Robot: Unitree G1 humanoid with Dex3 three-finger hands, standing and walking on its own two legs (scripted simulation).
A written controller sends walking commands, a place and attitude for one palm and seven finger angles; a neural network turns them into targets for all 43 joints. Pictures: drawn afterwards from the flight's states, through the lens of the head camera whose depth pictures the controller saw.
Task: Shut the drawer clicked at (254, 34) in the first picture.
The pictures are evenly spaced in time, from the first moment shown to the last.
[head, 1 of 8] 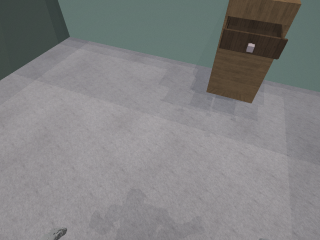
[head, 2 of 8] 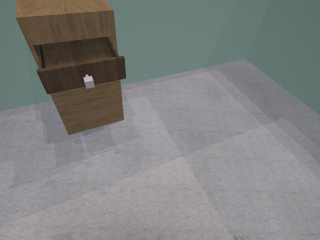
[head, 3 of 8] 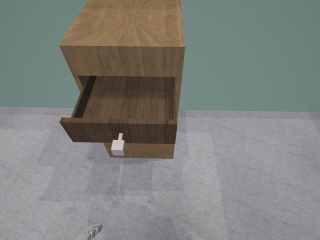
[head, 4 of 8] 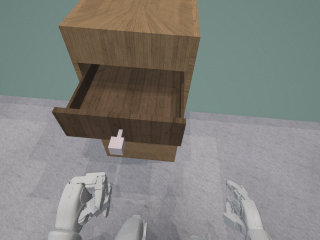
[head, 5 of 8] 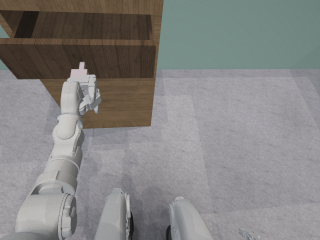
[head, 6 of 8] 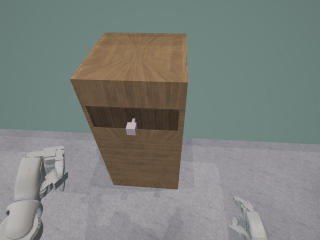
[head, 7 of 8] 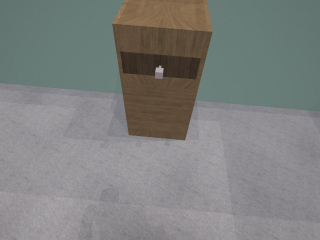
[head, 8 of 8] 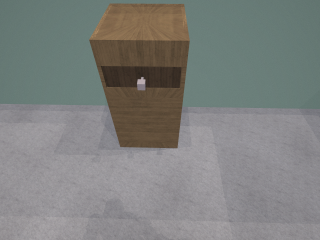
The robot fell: no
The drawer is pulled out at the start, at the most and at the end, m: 0.23 0.23 0.00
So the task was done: yes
